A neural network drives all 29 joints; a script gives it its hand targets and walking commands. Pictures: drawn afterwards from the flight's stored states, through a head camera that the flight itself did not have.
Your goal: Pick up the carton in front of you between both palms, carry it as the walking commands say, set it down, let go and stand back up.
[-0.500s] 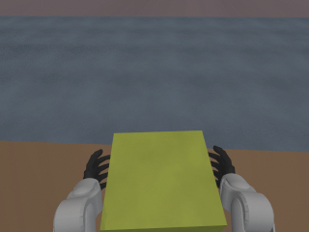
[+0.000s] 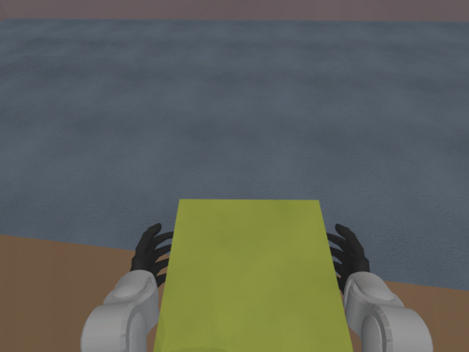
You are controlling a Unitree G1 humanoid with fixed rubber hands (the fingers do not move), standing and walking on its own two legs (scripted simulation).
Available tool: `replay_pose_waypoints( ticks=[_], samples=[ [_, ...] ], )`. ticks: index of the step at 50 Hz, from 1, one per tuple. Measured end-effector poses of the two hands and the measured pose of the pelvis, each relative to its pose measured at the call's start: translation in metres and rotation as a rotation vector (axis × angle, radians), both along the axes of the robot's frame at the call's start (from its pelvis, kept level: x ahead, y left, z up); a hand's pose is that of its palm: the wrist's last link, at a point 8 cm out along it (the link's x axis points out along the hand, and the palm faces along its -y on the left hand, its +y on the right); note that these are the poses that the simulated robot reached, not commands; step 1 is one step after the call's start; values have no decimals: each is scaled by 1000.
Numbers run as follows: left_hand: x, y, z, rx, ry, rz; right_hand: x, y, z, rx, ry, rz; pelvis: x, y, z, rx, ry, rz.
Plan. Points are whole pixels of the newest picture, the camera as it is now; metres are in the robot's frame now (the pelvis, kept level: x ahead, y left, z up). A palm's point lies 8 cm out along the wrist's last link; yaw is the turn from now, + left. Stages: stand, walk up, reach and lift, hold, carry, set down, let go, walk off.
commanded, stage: carry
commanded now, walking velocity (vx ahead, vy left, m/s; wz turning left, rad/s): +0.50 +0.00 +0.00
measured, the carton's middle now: (247, 296) +0.23 +0.01 +0.03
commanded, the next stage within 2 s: none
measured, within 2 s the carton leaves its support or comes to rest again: neither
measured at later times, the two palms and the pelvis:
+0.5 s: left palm (182, 139) +0.58 +0.17 +0.08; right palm (308, 140) +0.57 -0.13 +0.09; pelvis +0.29 +0.03 -0.01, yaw -2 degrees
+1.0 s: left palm (188, 112) +0.72 +0.18 +0.07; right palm (296, 109) +0.73 -0.12 +0.07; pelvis +0.39 +0.02 -0.01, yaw +0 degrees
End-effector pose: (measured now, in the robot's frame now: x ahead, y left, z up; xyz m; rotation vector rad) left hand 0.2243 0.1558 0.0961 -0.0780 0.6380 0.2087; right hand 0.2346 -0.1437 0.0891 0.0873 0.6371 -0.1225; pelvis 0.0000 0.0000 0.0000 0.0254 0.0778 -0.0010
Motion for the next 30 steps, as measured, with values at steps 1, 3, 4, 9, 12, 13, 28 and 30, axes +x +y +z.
replay_pose_waypoints(
  ticks=[1,3,4,9,12,13,28,30],
  samples=[
    [16,0,1,2,-11,-10,13,0,1,0,-11,-9,14,2,-1,-1,-2,-2],
    [49,1,0,1,-26,-29,40,1,0,-2,-26,-28,43,7,-6,-4,-5,-5],
    [65,2,-2,-2,-30,-38,53,2,-1,-5,-30,-36,59,10,-9,-6,-6,-7],
    [149,14,-32,-28,-23,-72,130,14,-21,-34,-22,-69,142,27,-35,-6,-26,-38],
    [194,18,-45,-34,37,-94,168,18,-32,-47,38,-86,175,36,-33,-10,-25,-49],
    [207,18,-45,-34,54,-102,178,18,-32,-47,55,-93,184,38,-30,-15,-25,-52],
    [399,10,-7,-18,-83,-43,386,10,-2,6,-82,-62,320,21,-26,-5,-48,-27],
    [425,6,-6,13,-77,-45,413,5,-6,0,-76,-52,335,18,-29,-29,-40,-27]
  ],
)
